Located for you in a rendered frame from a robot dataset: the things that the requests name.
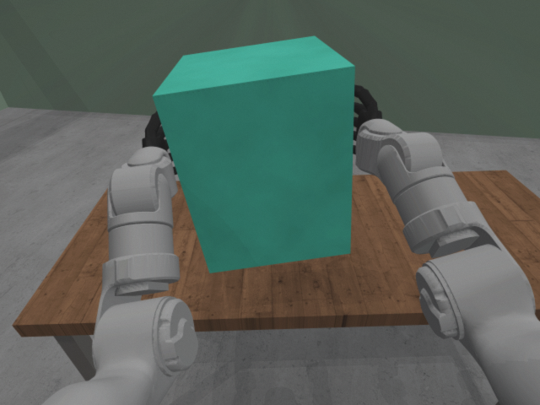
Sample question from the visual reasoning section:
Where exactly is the left robot forearm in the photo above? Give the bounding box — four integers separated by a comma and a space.
92, 147, 180, 367

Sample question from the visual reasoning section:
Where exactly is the right robot hand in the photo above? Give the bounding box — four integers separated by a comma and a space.
353, 85, 382, 154

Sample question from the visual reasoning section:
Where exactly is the right robot forearm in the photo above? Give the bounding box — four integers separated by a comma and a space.
355, 119, 536, 312

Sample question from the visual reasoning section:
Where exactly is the left robot upper arm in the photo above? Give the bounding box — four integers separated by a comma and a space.
41, 296, 198, 405

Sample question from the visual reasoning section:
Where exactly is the left robot hand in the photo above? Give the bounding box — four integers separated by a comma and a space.
142, 111, 177, 175

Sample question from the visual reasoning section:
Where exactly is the carton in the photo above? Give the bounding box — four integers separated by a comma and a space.
153, 36, 355, 273

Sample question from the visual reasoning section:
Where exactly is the right robot upper arm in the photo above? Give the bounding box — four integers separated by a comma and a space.
416, 244, 540, 405

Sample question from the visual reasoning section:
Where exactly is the table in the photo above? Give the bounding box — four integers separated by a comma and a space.
12, 170, 540, 405

